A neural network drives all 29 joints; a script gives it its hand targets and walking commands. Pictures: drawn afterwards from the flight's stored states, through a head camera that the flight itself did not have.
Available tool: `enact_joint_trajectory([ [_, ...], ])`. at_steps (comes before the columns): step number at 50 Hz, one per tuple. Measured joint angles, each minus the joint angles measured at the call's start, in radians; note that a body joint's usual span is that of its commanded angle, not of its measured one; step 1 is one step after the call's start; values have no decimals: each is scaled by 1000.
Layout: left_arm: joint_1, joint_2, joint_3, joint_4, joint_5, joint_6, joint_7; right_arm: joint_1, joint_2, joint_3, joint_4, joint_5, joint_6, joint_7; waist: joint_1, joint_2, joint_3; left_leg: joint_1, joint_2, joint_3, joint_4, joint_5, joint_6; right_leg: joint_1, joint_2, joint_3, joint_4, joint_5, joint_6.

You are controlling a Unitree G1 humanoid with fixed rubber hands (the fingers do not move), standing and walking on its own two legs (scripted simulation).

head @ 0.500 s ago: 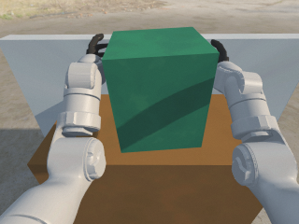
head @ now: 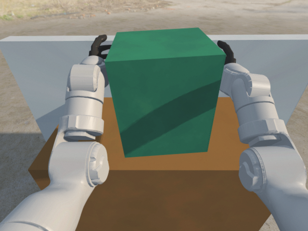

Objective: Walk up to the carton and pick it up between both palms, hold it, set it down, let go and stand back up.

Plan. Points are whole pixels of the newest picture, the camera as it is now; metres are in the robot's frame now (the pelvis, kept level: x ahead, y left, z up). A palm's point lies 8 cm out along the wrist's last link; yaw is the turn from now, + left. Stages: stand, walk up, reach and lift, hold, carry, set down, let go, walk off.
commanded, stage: hold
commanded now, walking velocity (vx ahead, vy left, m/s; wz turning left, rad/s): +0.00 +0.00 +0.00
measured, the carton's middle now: (162, 91) +0.38 +0.01 +0.24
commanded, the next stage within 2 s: none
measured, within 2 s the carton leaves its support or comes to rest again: neither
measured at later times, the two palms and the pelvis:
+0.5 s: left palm (97, 65) +0.38 +0.17 +0.31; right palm (224, 71) +0.38 -0.14 +0.30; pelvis +0.00 +0.00 +0.00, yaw +0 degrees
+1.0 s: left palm (97, 65) +0.38 +0.16 +0.31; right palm (225, 71) +0.38 -0.14 +0.30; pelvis +0.00 +0.00 +0.00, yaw +0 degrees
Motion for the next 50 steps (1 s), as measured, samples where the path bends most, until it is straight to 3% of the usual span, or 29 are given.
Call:
enact_joint_trajectory([
  [50, -1, 0, 1, 0, 0, 0, -3, 0, -3, 5, -3, 4, 4, -4, 0, 1, 0, 0, 0, 0, 0, -1, 0, 0, 0, 0, 0, -1, 0],
])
